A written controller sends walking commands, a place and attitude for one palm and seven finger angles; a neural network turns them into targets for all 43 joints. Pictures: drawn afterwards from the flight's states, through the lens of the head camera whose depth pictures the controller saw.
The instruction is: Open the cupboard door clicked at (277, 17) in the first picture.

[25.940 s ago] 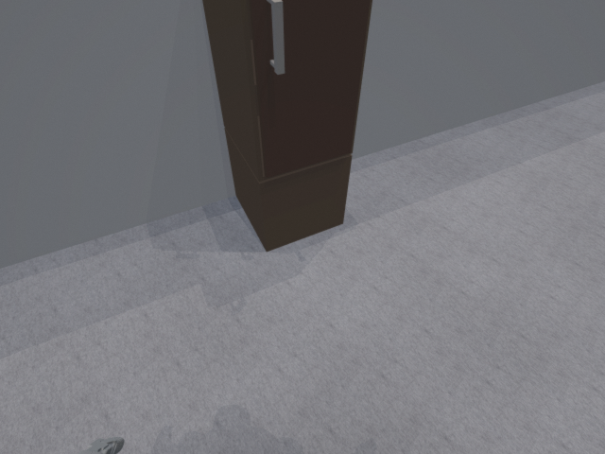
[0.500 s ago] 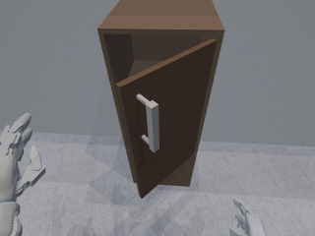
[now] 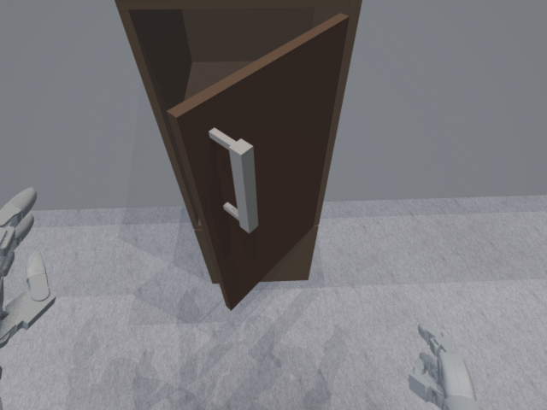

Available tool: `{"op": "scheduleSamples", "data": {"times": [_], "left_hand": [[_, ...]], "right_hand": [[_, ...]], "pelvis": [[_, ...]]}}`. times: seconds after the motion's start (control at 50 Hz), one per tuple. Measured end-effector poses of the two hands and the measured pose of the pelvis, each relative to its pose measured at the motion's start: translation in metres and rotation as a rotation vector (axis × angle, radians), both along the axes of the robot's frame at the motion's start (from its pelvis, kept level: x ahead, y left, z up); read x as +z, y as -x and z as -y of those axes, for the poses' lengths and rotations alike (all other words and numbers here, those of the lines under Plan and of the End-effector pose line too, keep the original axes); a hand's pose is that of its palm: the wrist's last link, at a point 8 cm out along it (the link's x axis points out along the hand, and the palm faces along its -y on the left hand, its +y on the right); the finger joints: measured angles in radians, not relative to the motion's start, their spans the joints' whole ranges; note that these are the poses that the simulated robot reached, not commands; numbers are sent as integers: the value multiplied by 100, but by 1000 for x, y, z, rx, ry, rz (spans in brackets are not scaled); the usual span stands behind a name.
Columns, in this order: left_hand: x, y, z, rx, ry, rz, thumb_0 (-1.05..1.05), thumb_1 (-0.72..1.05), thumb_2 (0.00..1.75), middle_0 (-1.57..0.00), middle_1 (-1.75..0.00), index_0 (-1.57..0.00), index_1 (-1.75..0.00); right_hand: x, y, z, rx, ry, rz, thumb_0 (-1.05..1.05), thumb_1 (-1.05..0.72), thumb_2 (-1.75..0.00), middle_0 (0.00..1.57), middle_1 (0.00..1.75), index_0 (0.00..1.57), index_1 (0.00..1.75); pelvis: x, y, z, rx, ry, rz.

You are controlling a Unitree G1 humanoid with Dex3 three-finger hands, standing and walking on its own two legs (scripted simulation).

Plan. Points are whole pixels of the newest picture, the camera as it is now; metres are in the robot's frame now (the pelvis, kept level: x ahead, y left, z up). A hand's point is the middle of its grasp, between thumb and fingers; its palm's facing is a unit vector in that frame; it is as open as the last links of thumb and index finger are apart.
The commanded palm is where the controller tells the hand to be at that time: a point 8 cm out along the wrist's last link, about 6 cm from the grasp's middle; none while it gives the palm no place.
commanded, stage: step back with the hand held close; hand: left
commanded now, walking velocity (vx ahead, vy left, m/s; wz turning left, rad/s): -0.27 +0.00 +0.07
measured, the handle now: (235, 184) +0.39 +0.09 +0.12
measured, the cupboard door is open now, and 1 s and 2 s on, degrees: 46 46 46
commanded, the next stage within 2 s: stop stepping back and stand still in 0.78 s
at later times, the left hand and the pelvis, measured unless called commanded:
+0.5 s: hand out of the picture +0.09 +0.29 +0.15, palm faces +0.48 -0.76 -0.43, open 7.4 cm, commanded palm +0.02 +0.32 +0.17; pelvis -0.10 +0.02 -0.02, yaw +4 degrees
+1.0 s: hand out of the picture -0.01 +0.23 +0.16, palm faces +0.31 -0.79 -0.52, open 7.4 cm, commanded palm -0.07 +0.27 +0.17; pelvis -0.23 -0.02 +0.00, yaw -3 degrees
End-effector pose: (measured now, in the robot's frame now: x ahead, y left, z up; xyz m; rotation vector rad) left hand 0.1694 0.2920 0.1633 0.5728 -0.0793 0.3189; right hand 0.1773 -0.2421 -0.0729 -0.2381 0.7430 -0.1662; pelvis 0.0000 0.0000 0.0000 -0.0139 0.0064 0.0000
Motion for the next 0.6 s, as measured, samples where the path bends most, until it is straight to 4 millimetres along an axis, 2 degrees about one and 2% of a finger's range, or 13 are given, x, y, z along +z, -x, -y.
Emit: {"op": "scheduleSamples", "data": {"times": [0.1,0.2,0.36,0.48,0.6], "left_hand": [[9,20,-9,-24,-42,60,1,89,90,-22,-30,-21,-31],[16,52,-17,5,-85,140,1,89,90,-22,-30,-21,-31],[3,104,-21,143,-34,199,1,89,90,-21,-30,-21,-31],[-3,122,-25,80,5,223,1,89,90,-21,-30,-21,-31],[19,139,-33,57,-55,249,1,88,90,-22,-30,-21,-31]], "right_hand": [[4,23,-7,-8,20,5,1,-91,-90,20,30,20,30],[1,43,-17,27,19,34,1,-91,-90,20,30,20,30],[-21,76,-27,90,-3,10,1,-91,-90,20,30,20,30],[-21,108,-32,79,27,-14,2,-91,-90,20,30,20,30],[-8,139,-42,78,2,18,2,-91,-90,20,30,20,30]], "pelvis": [[-4,19,-7,1,-5,9],[-12,40,-9,17,-11,28],[-21,71,-6,65,7,24],[-23,97,-15,66,2,28],[-11,128,-13,42,37,15]]}}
